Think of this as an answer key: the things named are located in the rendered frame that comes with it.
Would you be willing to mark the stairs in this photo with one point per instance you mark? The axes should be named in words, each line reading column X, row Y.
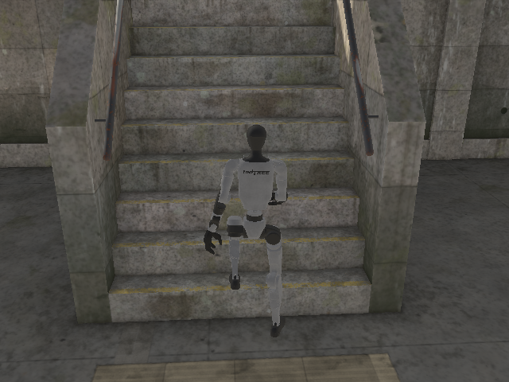
column 201, row 72

